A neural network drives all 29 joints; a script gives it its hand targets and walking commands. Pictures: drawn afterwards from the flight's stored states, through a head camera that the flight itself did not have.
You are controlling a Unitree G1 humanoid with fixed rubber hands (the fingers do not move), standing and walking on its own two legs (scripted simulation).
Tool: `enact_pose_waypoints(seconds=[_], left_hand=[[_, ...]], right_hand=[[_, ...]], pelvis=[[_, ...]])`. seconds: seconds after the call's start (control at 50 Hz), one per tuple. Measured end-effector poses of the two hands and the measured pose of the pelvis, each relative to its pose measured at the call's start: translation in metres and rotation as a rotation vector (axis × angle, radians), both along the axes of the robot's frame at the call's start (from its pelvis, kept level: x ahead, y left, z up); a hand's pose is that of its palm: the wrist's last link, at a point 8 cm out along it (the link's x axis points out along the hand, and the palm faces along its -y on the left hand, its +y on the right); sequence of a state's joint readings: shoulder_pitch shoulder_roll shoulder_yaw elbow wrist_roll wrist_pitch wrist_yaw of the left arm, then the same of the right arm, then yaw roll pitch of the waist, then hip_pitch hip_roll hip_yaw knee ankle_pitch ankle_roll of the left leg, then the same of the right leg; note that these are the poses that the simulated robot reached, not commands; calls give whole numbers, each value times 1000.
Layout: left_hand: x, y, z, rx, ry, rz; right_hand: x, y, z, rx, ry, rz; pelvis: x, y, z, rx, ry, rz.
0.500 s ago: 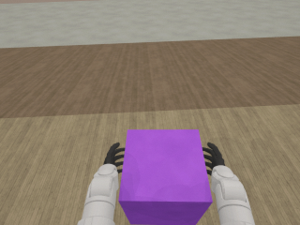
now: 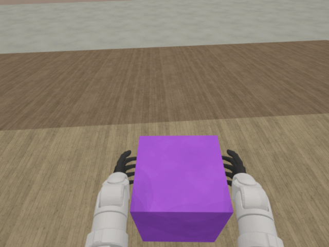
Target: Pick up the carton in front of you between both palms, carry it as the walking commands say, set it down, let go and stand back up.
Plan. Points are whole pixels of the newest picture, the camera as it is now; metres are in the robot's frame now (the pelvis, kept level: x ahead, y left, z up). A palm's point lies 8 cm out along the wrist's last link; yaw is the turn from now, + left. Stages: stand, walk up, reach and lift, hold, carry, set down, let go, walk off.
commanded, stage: reach and lift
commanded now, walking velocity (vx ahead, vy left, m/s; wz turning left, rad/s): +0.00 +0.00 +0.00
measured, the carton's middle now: (178, 191) +0.31 +0.00 -0.05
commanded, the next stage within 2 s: hold in 0.56 s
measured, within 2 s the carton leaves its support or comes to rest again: neither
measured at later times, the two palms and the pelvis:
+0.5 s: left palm (121, 176) +0.30 +0.15 +0.03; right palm (240, 176) +0.30 -0.15 +0.04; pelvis +0.02 +0.00 +0.01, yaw +0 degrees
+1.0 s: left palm (119, 178) +0.29 +0.15 +0.05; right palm (243, 179) +0.29 -0.15 +0.05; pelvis +0.00 +0.00 +0.01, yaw +0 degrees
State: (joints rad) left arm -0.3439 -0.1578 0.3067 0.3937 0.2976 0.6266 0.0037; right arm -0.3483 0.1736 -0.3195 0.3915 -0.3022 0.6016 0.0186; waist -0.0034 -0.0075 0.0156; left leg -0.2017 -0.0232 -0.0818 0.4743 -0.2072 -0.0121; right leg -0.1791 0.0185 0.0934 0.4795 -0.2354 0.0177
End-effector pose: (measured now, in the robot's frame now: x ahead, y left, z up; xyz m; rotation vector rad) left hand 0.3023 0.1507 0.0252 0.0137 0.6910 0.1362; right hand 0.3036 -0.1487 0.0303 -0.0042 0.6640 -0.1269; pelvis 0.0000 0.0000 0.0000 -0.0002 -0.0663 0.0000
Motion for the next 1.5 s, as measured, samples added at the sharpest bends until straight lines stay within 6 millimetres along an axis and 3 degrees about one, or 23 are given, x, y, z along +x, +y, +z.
enact_pose_waypoints(seconds=[0.4, 0.6, 0.78, 1.04, 1.5], left_hand=[[1, -3, 6, 27, 12, -18], [-3, -4, 11, 26, 9, -12], [-11, -4, 27, 23, -23, -15], [-13, -2, 23, 11, -4, -11], [-7, -4, 24, 29, 0, -22]], right_hand=[[2, -2, 6, -29, 12, 26], [-1, -3, 10, -25, 9, 27], [-10, -4, 26, -22, -22, 18], [-14, -2, 23, -8, -3, 3], [-7, -4, 23, -27, 2, 19]], pelvis=[[20, -1, 6, 2, -13, -2], [17, -3, 7, 2, -29, 0], [13, -2, 7, 1, -57, 2], [1, 0, 5, 0, -65, -2], [15, -1, 7, 2, -56, -3]])
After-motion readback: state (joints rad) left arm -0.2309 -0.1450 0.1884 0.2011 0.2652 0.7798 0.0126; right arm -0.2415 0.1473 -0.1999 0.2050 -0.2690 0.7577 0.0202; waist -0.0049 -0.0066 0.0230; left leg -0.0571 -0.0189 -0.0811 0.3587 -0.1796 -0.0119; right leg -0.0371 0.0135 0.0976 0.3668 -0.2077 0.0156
